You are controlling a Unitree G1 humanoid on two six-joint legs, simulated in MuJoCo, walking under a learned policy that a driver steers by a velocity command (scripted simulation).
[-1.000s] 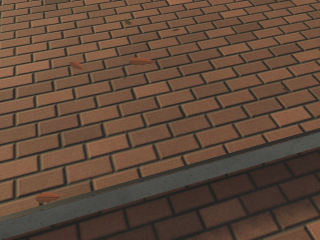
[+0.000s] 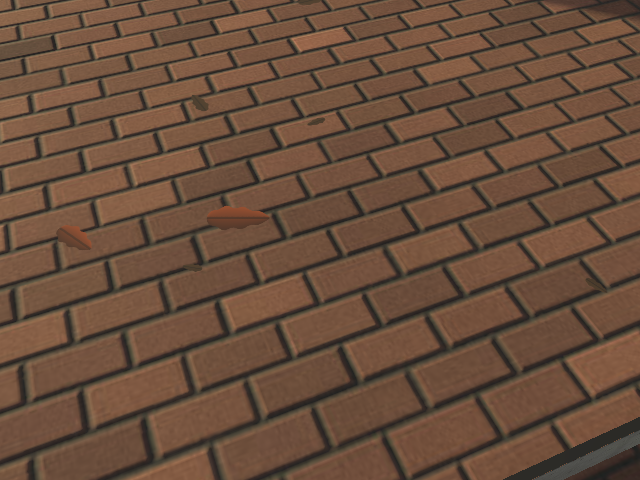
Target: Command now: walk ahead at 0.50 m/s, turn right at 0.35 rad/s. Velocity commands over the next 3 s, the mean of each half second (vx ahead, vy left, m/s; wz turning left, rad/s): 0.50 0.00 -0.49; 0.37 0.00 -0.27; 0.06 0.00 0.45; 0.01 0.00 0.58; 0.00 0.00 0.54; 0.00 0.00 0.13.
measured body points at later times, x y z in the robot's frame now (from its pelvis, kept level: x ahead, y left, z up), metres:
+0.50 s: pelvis +0.25 -0.04 +0.01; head +0.29 -0.07 +0.45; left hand +0.22 +0.20 -0.12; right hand +0.48 -0.23 -0.05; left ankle +0.42 +0.02 -0.50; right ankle +0.14 -0.08 -0.74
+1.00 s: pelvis +0.52 -0.12 +0.14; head +0.56 -0.13 +0.58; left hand +0.80 -0.03 +0.05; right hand +0.40 -0.34 +0.00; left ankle +0.46 +0.01 -0.60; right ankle +0.62 -0.25 -0.58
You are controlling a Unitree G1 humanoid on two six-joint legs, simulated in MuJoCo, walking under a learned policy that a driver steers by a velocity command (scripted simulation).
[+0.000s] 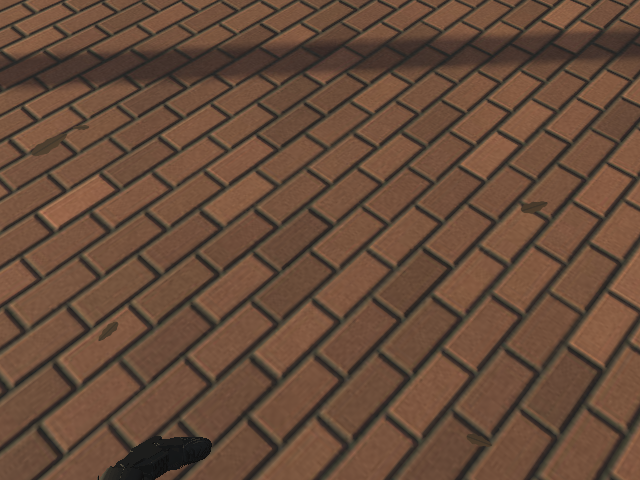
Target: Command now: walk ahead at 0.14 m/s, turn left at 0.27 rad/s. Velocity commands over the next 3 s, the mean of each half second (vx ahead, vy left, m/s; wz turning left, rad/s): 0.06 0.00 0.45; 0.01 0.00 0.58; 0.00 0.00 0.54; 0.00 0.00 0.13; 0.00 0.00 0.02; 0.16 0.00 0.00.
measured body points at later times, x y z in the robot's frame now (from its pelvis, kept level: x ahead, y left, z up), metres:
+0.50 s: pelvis +0.04 +0.01 -0.01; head +0.04 +0.03 +0.44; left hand +0.10 +0.30 -0.12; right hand +0.26 -0.19 -0.10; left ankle +0.01 +0.11 -0.74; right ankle +0.14 -0.08 -0.74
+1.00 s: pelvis +0.05 +0.00 +0.00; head +0.08 +0.00 +0.44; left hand +0.05 +0.30 -0.09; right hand +0.31 -0.15 -0.12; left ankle -0.01 +0.09 -0.70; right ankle +0.11 -0.07 -0.74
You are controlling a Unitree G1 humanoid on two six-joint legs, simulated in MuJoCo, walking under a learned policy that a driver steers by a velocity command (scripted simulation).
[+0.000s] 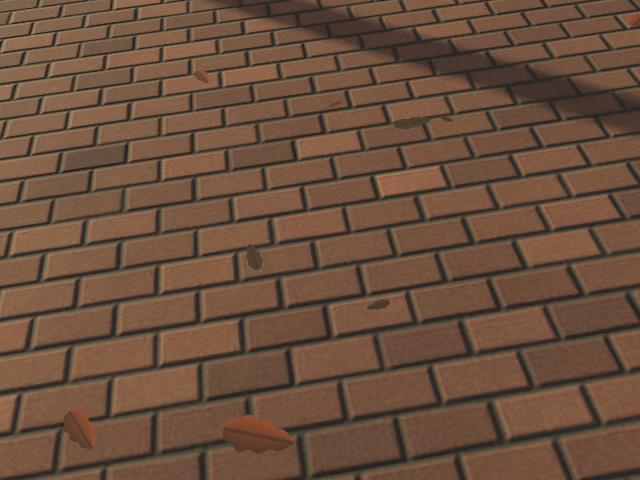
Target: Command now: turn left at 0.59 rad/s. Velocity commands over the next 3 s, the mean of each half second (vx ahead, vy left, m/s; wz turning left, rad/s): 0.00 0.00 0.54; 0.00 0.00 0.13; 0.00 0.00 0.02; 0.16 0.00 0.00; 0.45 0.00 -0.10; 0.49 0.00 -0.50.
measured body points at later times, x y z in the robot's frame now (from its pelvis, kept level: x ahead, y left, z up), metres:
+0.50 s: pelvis -0.02 +0.04 +0.00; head -0.01 +0.07 +0.45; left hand +0.02 +0.33 -0.12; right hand +0.20 -0.17 -0.08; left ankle -0.04 +0.12 -0.73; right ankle +0.00 -0.10 -0.67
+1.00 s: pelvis -0.01 +0.03 +0.01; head +0.00 +0.02 +0.46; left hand +0.04 +0.29 -0.11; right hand +0.16 -0.17 -0.12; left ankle -0.04 +0.12 -0.73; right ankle +0.02 -0.07 -0.73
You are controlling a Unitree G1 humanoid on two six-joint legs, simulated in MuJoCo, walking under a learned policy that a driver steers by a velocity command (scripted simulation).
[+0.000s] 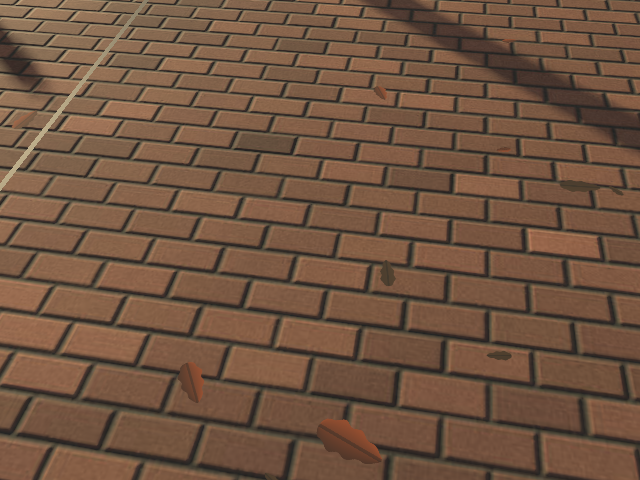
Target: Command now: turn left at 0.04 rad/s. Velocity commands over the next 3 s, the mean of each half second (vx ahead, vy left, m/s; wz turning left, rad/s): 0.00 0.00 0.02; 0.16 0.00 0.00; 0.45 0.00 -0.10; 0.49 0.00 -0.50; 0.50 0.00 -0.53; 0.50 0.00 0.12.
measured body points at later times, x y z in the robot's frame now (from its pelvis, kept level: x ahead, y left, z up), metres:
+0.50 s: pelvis +0.00 -0.01 +0.00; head +0.00 -0.02 +0.45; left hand +0.05 +0.23 -0.14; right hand +0.04 -0.25 -0.15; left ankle +0.00 +0.10 -0.74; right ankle -0.01 -0.10 -0.74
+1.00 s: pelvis +0.07 +0.02 -0.01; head +0.06 +0.04 +0.44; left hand +0.01 +0.27 -0.16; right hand +0.10 -0.23 -0.14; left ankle +0.07 +0.11 -0.75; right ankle -0.01 -0.10 -0.74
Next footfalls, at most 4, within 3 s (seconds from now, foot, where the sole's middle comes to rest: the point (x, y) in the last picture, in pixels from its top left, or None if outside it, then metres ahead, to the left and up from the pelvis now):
0.98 left None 0.11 0.11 -0.78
1.44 right None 0.46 -0.05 -0.78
1.98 left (322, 359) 0.82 0.04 -0.78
2.52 right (452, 318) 0.93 -0.28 -0.78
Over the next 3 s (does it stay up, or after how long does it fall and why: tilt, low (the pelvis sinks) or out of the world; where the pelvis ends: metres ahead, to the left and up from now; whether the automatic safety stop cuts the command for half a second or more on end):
stays up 1.05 -0.29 -0.01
